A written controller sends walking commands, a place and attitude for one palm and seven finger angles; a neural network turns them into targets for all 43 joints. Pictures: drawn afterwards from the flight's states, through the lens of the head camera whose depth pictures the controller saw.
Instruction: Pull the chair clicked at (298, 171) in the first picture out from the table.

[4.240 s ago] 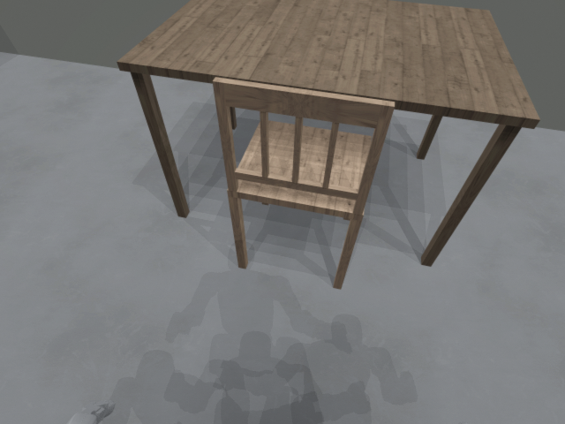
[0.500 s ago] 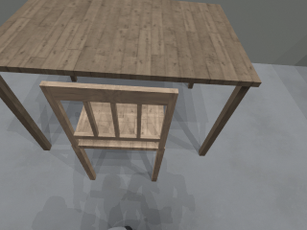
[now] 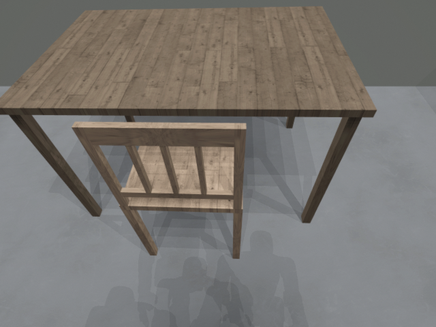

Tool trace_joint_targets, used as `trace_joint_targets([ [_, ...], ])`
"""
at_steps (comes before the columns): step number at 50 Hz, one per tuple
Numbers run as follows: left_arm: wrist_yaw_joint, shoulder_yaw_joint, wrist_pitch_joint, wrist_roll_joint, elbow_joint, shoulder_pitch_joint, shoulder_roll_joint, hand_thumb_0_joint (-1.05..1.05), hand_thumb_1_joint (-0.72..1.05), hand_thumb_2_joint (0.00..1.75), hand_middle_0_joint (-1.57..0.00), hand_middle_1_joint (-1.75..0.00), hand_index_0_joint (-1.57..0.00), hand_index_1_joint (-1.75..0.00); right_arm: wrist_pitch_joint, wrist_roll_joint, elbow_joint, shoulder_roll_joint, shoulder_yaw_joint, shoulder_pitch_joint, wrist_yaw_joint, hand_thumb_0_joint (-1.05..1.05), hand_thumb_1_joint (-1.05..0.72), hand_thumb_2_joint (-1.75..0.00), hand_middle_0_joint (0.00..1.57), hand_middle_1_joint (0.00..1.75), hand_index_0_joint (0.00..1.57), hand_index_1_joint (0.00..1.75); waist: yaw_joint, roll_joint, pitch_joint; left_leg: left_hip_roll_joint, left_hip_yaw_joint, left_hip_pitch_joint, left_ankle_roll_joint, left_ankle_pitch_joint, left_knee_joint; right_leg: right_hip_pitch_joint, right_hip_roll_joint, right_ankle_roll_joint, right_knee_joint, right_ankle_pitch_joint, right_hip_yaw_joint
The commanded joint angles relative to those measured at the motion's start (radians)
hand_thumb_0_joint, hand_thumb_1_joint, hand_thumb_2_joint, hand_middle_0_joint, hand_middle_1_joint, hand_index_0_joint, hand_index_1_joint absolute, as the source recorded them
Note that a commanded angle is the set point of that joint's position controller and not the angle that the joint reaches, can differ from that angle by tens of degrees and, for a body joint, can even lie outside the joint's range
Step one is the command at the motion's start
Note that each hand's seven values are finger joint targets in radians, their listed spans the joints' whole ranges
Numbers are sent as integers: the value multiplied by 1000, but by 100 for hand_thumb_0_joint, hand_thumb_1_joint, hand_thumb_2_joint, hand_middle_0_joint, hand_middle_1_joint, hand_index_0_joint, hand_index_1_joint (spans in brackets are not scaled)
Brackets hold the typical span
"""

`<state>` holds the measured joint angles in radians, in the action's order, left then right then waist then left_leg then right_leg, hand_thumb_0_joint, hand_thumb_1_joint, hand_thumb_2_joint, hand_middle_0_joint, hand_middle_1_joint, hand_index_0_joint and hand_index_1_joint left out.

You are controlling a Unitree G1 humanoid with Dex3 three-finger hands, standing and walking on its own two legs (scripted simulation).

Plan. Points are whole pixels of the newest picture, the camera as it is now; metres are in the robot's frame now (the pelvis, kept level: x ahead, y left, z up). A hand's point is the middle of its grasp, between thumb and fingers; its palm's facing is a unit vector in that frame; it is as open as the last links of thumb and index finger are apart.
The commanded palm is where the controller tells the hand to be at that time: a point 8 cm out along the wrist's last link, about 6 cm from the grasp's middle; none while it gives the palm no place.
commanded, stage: look again from close up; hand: left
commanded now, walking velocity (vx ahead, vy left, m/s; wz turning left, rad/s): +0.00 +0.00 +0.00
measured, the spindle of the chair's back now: (170, 169) +0.53 +0.20 -0.12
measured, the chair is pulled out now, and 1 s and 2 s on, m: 0.00 0.00 0.00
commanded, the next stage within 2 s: none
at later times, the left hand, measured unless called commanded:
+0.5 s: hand out of the picture +0.07 +0.27 -0.19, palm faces +0.01 -0.97 -0.25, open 7.4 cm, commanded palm none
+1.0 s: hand out of the picture -0.05 +0.25 -0.19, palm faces -0.02 -0.99 -0.16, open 7.4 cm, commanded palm none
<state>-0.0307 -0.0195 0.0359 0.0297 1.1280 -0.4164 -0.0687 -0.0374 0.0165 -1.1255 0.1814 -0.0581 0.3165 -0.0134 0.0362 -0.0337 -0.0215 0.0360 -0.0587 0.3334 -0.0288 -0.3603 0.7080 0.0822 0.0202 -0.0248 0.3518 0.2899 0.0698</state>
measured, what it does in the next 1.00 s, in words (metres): steps on the spot: left foot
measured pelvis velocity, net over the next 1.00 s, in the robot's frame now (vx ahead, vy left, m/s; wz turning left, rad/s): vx -0.03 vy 0.09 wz -0.04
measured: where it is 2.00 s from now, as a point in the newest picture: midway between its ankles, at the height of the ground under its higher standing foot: outside the picture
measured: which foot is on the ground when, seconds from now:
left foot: up 0.00-0.06, down 0.08-1.00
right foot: down 0.00-1.00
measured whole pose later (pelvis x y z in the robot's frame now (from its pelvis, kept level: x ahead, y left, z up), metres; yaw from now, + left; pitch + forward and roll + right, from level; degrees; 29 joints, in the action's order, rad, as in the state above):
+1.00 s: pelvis -0.03 +0.09 -0.01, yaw -2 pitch -2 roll +0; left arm -0.04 0.00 -0.01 0.02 1.07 -0.37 -0.14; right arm 0.00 0.01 -1.10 0.12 -0.01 0.34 -0.02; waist -0.01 0.03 -0.05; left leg -0.07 -0.13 0.19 0.11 -0.22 0.43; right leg 0.22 0.07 0.04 0.46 0.21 0.02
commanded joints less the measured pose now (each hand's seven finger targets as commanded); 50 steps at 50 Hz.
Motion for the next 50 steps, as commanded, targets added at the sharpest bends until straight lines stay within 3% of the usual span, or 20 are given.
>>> trace_joint_targets([
  [1,-15,-37,-1,-9,10,-58,-177,0,90,90,-20,-30,-20,-30,52,-8,61,-1,23,-34,-14,0,-90,-90,20,30,20,30,-7,197,11,-23,-13,-97,12,120,-277,-30,209,-89,36,-596,-145],
  [2,-14,-33,-2,-14,12,-43,-161,0,90,90,-20,-30,-20,-30,63,-9,42,5,25,3,-19,0,-90,-90,20,30,20,30,-25,189,33,-15,-2,-198,24,247,-350,6,162,-51,86,-586,-111],
  [3,-23,4,22,-20,-95,34,-300,0,90,90,-20,-30,-20,-30,43,7,136,117,23,-51,-1,0,-90,-90,20,30,20,30,-70,43,-97,-19,75,-206,61,242,-219,170,89,-17,64,-277,-86],
  [4,-30,-15,20,-7,-89,-13,-215,0,90,90,-20,-30,-20,-30,68,16,145,89,3,4,2,0,-90,-90,20,30,20,30,-51,-8,-33,42,65,-126,57,296,-167,168,104,-3,92,-191,-90],
  [5,-33,-22,25,-1,-66,-57,-184,0,90,90,-20,-30,-20,-30,70,20,138,60,3,-14,-1,0,-90,-90,20,30,20,30,-34,-21,15,41,64,-110,63,321,-136,126,125,-12,72,-321,-123],
  [6,-34,-14,29,-4,-62,-71,-189,0,90,90,-20,-30,-20,-30,71,13,138,40,14,-9,-8,0,-90,-90,20,30,20,30,-33,98,41,31,77,-78,61,312,-94,64,144,-18,81,-512,-133],
  [7,-35,-12,27,-1,-61,-81,-179,0,90,90,-20,-30,-20,-30,77,6,144,29,16,-14,-15,0,-90,-90,20,30,20,30,-33,98,85,16,67,-77,57,362,-91,14,161,-22,129,-716,-129],
  [8,-37,-17,22,1,-70,-88,-196,0,90,90,-20,-30,-20,-30,77,4,153,40,18,-4,-17,0,-90,-90,20,30,20,30,-36,109,124,17,56,-96,64,432,-109,-28,151,-19,177,-796,-106],
  [10,-40,-19,9,2,-93,-76,-185,0,90,90,-20,-30,-20,-30,81,-1,153,79,6,7,-26,0,-90,-90,20,30,20,30,-41,47,128,53,79,-157,80,704,-95,39,107,1,227,-655,-49],
  [13,-42,-8,-13,3,-135,-51,-161,0,90,90,-20,-30,-20,-30,73,1,150,125,-2,40,-36,0,-90,-90,20,30,20,30,-46,-34,107,124,137,-287,116,1046,-107,168,35,14,254,-239,-8],
  [16,-34,-12,-33,-2,-187,36,-167,0,90,90,-20,-30,-20,-30,62,9,159,150,-14,55,-44,0,-90,-90,20,30,20,30,-67,-141,22,175,188,-323,169,1093,-197,332,7,27,367,139,-17],
  [19,-26,-14,-41,-6,-215,72,-178,0,90,90,-20,-30,-20,-30,64,13,180,131,-3,24,-42,0,-90,-90,20,30,20,30,-52,-134,15,190,187,-290,198,1016,-239,322,30,22,386,179,-48],
  [23,-16,-20,-39,-8,-193,-5,-196,0,90,90,-20,-30,-20,-30,64,1,214,101,16,-92,-29,0,-90,-90,20,30,20,30,22,18,34,110,136,-51,126,466,-230,53,49,15,135,-126,-60],
  [25,-12,-21,-35,-11,-202,42,-233,0,90,90,-20,-30,-20,-30,52,0,206,74,19,-61,-20,0,-90,-90,20,30,20,30,-17,101,-30,22,86,6,75,80,-245,111,142,-37,84,-140,-175],
  [26,-10,-20,-40,-12,-216,89,-240,0,90,90,-20,-30,-20,-30,46,4,201,71,20,-49,-17,0,-90,-90,20,30,20,30,-36,112,-76,10,87,9,72,43,-265,175,138,-49,84,-60,-173],
  [27,-11,-21,-42,-11,-227,114,-230,0,90,90,-20,-30,-20,-30,45,8,194,72,17,-38,-16,0,-90,-90,20,30,20,30,-41,131,-97,23,101,-12,75,66,-281,215,110,-43,94,-30,-155],
  [29,-11,-14,-48,-9,-229,107,-207,0,90,90,-20,-30,-20,-30,53,9,175,90,21,-17,-14,0,-90,-90,20,30,20,30,-32,71,-107,70,154,5,92,80,-366,187,66,-11,123,-38,-99],
  [34,-15,-6,-44,-13,-201,67,-187,0,90,90,-20,-30,-20,-30,66,1,140,103,25,12,-19,0,-90,-90,20,30,20,30,-24,-25,-9,100,168,-99,96,271,-398,123,55,12,135,-90,-62],
  [41,-14,2,-40,-12,-141,27,-162,0,90,90,-20,-30,-20,-30,55,-4,93,85,26,41,-16,0,-90,-90,20,30,20,30,-32,-1,-75,97,167,-55,91,33,-467,134,69,13,91,-79,-70],
  [50,-17,9,-30,-8,-77,-29,-124,0,90,90,-20,-30,-20,-30,50,-8,53,64,24,61,-17,0,-90,-90,20,30,20,30,-38,13,-70,97,163,-75,88,-6,-486,151,70,15,78,-98,-76],
])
